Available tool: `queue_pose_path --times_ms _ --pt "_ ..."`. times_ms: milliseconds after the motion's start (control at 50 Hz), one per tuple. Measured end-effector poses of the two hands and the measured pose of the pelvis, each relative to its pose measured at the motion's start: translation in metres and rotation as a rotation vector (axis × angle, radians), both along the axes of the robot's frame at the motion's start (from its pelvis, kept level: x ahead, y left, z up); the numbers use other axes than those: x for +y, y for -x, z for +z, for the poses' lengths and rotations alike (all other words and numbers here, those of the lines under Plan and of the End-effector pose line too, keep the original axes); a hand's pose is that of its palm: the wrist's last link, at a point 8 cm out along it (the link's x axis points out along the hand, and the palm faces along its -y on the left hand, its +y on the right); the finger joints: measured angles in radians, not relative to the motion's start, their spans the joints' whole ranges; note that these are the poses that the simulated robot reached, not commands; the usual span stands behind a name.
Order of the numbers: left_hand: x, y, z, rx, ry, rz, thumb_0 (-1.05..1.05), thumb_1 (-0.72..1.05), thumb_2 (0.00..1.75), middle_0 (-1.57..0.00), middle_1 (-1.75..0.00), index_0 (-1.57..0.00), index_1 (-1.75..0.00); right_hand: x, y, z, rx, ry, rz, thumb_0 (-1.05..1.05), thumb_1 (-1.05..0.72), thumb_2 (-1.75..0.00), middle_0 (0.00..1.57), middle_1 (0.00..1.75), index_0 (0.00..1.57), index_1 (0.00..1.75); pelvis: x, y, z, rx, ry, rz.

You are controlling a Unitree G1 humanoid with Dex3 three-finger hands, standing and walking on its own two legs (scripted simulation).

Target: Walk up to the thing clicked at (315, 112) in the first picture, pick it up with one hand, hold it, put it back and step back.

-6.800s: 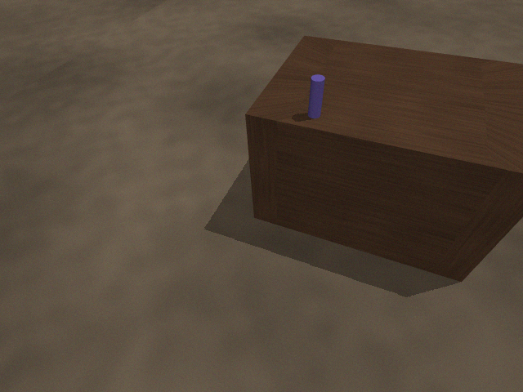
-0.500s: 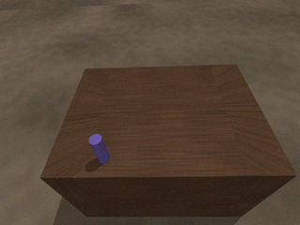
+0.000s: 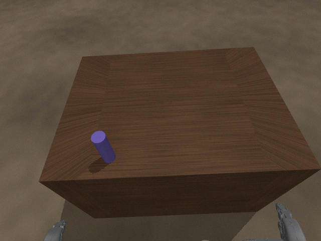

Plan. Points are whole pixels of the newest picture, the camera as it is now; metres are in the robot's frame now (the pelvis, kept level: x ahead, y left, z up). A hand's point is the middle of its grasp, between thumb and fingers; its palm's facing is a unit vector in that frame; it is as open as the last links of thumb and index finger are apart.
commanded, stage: go down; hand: left
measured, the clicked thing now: (104, 148) +0.42 +0.20 -0.09
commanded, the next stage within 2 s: none
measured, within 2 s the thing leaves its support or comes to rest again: neither
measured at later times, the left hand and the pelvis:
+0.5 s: hand (70, 239) +0.17 +0.26 -0.11, palm faces +0.08 -0.95 -0.31, open 17.4 cm; pelvis +0.01 +0.02 -0.01, yaw +0 degrees
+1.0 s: hand (61, 237) +0.17 +0.28 -0.10, palm faces +0.13 -0.94 -0.31, open 17.3 cm; pelvis +0.01 +0.01 -0.02, yaw +1 degrees
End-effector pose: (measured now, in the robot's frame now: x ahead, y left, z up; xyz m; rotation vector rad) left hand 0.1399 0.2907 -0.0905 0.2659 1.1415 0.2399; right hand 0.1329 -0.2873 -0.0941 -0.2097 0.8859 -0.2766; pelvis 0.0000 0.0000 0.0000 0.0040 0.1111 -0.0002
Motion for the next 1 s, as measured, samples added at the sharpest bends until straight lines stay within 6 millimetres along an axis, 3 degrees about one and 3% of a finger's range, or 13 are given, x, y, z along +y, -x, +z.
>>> queue_pose_path --times_ms 140,280,1000 --pt "0.005 -0.008 0.001 -0.048 -0.008 -0.007 0.00 -0.38 0.07 -0.09 -0.07 -0.08 -0.06 0.010 -0.003 0.000 -0.024 0.033 0.001 0.00 0.32 -0.10 0.06 0.05 0.06 0.05 0.009 -0.003 -0.005 0.008 0.010 0.000" --pt "0.007 -0.013 0.008 -0.075 0.006 -0.009 0.00 -0.49 0.04 -0.09 -0.07 -0.09 -0.07 0.023 -0.019 0.006 -0.090 0.026 0.010 -0.01 0.42 -0.07 0.06 0.05 0.06 0.05 0.016 -0.009 -0.006 0.007 0.017 0.003" --pt "0.031 -0.010 0.027 -0.166 0.004 0.022 -0.01 -0.52 0.06 -0.08 -0.08 -0.08 -0.08 0.042 -0.026 0.018 -0.217 0.022 0.062 -0.01 0.51 -0.05 0.06 0.05 0.06 0.05 0.015 -0.014 -0.017 0.026 0.025 0.020"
